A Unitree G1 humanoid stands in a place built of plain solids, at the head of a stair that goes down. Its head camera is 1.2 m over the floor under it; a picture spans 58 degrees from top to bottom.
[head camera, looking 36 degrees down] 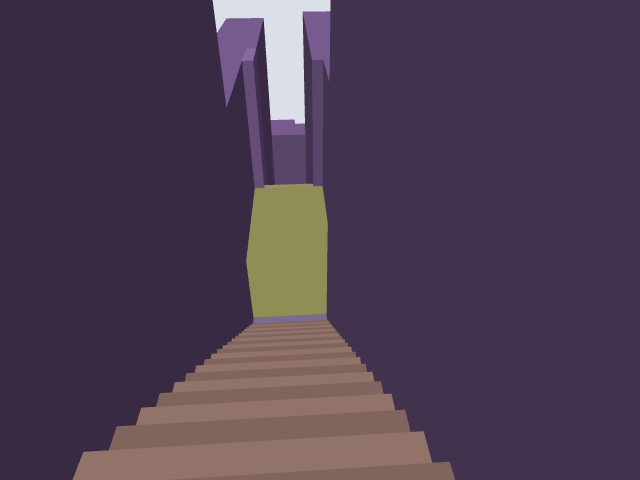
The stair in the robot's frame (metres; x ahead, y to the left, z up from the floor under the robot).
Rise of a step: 0.20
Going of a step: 0.22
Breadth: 1.30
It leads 4 degrees to the left of straight ahead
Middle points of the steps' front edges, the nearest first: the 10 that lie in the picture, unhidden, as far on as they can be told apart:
0.89 0.24 -0.40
1.12 0.26 -0.60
1.34 0.27 -0.80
1.56 0.29 -1.00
1.78 0.30 -1.21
2.00 0.31 -1.41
2.22 0.33 -1.61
2.45 0.34 -1.81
2.67 0.36 -2.01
2.89 0.37 -2.21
